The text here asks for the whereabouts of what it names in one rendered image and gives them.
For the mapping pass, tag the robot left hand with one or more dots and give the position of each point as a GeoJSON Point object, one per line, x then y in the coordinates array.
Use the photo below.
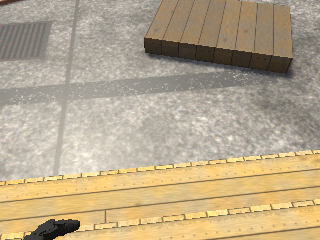
{"type": "Point", "coordinates": [53, 229]}

